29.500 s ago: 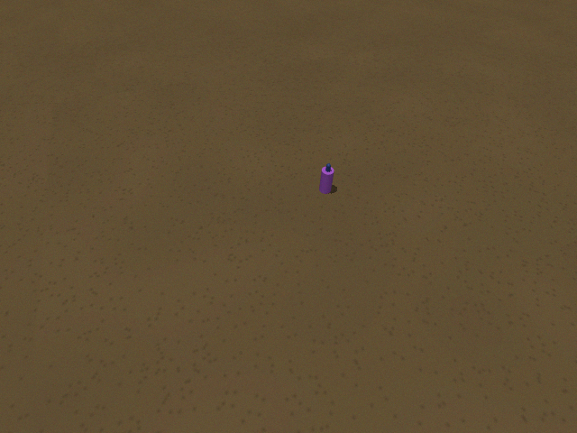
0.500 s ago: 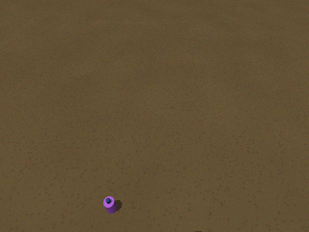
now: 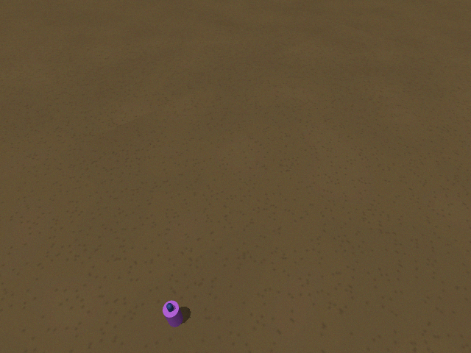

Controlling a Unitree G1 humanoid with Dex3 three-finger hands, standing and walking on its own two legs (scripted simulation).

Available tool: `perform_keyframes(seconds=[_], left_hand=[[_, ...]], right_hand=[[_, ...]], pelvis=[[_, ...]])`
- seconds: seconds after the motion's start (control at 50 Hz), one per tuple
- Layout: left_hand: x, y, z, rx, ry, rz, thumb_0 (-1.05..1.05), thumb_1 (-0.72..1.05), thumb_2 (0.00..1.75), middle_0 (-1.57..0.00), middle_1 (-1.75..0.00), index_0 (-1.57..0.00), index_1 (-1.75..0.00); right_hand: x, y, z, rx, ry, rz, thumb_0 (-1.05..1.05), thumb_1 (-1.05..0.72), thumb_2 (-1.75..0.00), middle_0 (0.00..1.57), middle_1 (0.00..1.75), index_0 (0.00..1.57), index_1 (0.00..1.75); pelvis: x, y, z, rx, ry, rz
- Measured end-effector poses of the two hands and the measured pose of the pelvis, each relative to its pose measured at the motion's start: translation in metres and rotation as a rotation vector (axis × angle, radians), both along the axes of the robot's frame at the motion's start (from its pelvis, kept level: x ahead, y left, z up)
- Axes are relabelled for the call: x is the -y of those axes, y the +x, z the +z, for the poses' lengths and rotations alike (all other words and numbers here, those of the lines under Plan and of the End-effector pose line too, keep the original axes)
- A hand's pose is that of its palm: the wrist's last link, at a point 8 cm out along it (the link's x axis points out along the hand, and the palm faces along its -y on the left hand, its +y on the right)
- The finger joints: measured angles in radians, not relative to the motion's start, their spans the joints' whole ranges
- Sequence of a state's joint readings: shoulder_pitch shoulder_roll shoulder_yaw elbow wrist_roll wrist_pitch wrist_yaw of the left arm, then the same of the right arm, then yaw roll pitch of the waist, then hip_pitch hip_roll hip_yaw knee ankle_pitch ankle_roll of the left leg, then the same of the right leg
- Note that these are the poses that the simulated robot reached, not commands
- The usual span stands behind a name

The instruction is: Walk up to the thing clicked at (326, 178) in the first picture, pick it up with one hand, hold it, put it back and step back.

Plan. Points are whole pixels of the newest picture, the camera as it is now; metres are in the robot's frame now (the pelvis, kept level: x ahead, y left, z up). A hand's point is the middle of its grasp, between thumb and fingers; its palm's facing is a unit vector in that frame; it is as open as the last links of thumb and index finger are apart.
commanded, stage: stand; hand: left
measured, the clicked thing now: (172, 312) +0.39 +0.23 -0.69
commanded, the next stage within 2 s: step back in 1.26 s
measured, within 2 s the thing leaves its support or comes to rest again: neither
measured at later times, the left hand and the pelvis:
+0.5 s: hand out of the picture +0.08 +0.24 -0.16, palm faces -0.03 -0.94 -0.33, open 7.3 cm; pelvis +0.01 +0.00 +0.00, yaw -1 degrees
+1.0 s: hand out of the picture +0.10 +0.24 -0.16, palm faces -0.04 -0.94 -0.33, open 7.3 cm; pelvis +0.02 -0.01 +0.00, yaw -1 degrees
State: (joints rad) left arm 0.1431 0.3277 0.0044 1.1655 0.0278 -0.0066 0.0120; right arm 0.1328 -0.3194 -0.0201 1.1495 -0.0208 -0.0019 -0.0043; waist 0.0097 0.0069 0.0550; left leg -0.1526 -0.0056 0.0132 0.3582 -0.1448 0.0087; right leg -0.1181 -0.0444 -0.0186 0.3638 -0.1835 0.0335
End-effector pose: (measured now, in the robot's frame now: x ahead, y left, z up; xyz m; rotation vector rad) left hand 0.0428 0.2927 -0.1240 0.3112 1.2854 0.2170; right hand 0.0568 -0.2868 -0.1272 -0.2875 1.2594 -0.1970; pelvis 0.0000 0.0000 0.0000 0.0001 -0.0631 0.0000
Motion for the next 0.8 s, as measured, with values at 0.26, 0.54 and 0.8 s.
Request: perform_keyframes(seconds=[0.26, 0.54, 0.8], left_hand=[[0.006, 0.011, 0.0, -0.003, -0.01, -0.011, 0.0, 0.91, 0.9, -0.2, -0.3, -0.21, -0.3], [0.008, 0.035, 0.003, 0.027, -0.011, -0.029, 0.0, 0.91, 0.9, -0.2, -0.3, -0.21, -0.3], [0.008, 0.048, 0.004, 0.036, -0.012, -0.035, 0.0, 0.91, 0.9, -0.2, -0.3, -0.21, -0.3]], right_hand=[[0.006, 0.002, 0.001, -0.008, -0.004, -0.009, 0.0, -0.91, -0.9, 0.2, 0.3, 0.2, 0.3], [0.008, 0.011, 0.003, 0.003, -0.003, -0.013, 0.0, -0.91, -0.9, 0.2, 0.3, 0.2, 0.3], [0.012, 0.019, 0.006, 0.006, -0.013, -0.016, 0.0, -0.91, -0.9, 0.2, 0.3, 0.2, 0.3]], pelvis=[[0.003, 0.006, 0.001, -0.004, 0.0, -0.009], [0.004, 0.014, 0.002, -0.011, 0.002, -0.016], [0.005, 0.02, 0.003, -0.017, 0.0, -0.019]])
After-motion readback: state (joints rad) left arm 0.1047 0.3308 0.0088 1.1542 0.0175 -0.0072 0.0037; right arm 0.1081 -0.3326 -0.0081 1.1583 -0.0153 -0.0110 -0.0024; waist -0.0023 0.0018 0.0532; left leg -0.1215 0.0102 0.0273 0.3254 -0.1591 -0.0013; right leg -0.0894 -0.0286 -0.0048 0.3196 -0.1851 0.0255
